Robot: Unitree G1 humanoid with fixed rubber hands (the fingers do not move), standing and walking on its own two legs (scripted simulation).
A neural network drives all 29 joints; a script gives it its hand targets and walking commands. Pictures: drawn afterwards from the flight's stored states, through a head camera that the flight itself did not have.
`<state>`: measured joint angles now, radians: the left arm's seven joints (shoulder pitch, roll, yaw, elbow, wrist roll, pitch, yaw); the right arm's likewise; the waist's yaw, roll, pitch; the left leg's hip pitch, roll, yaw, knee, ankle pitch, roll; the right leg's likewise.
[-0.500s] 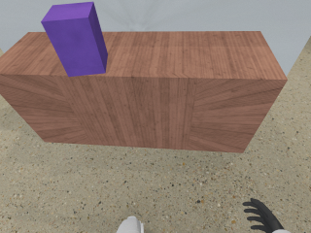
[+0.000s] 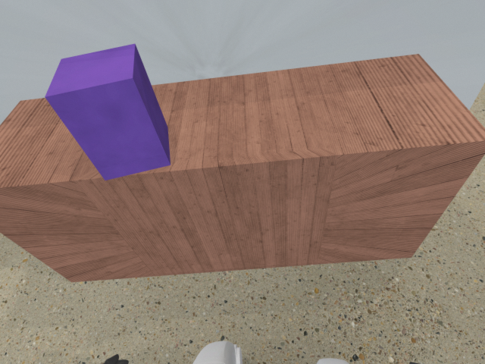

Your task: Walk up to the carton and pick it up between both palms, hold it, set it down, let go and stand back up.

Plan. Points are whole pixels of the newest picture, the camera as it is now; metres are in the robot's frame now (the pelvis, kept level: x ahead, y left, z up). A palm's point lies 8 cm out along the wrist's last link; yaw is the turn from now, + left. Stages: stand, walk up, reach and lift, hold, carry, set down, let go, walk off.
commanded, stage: walk up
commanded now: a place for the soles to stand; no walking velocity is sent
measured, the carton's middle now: (119, 115) +0.70 +0.33 +0.05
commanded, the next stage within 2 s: none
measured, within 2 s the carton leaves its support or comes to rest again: neither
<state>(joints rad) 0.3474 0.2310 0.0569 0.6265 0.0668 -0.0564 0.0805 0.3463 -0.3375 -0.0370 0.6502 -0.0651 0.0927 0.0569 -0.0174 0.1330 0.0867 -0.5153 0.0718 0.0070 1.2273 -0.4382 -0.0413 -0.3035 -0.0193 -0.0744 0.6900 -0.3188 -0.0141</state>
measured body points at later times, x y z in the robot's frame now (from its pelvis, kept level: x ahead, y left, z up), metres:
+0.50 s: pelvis +0.14 +0.15 -0.01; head +0.15 +0.13 +0.44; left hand +0.28 +0.41 -0.09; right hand +0.20 -0.13 -0.13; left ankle +0.15 +0.24 -0.71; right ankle +0.21 +0.05 -0.72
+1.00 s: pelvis +0.23 +0.31 +0.00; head +0.25 +0.31 +0.45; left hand +0.36 +0.58 -0.10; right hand +0.34 +0.04 -0.10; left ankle +0.29 +0.42 -0.71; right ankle +0.24 +0.19 -0.67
